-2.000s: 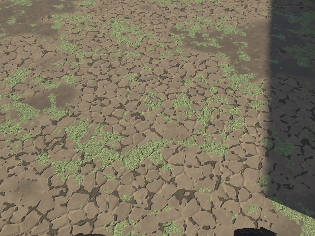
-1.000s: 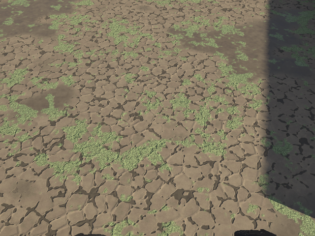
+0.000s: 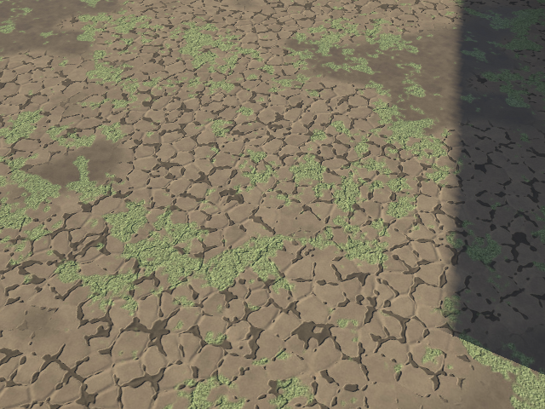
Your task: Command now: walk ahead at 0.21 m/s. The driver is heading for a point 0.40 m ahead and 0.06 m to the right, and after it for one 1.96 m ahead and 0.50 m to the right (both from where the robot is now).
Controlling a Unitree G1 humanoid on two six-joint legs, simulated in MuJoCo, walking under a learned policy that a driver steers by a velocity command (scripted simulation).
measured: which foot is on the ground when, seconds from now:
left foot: down 0.00-1.00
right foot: down 0.00-1.00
